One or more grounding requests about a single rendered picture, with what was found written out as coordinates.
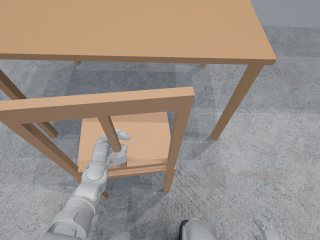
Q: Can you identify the robot right hand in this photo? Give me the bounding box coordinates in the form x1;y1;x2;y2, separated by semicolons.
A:
250;216;281;240

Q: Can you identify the robot right shin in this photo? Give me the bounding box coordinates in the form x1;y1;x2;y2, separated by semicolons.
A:
186;218;200;224

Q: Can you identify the robot left hand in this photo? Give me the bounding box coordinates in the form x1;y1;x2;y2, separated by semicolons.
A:
91;127;131;167

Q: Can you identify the left robot forearm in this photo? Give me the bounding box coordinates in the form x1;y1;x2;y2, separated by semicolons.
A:
37;160;108;240

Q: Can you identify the right robot foot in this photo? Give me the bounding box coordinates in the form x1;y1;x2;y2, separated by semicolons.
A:
179;220;189;240

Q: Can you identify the chair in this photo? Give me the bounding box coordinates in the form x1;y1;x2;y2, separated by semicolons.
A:
0;86;195;200

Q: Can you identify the table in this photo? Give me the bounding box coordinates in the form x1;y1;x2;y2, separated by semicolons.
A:
0;0;277;140

